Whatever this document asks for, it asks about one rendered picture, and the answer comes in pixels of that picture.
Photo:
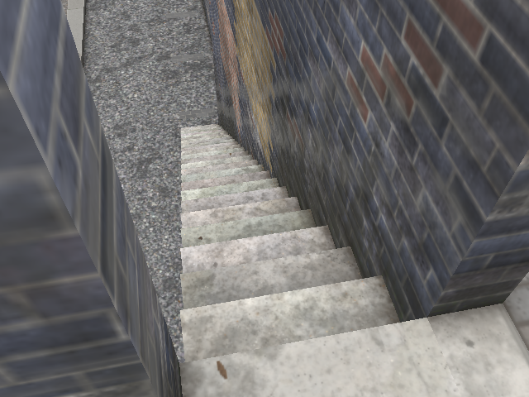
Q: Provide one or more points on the stairs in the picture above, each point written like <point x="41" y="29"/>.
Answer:
<point x="257" y="272"/>

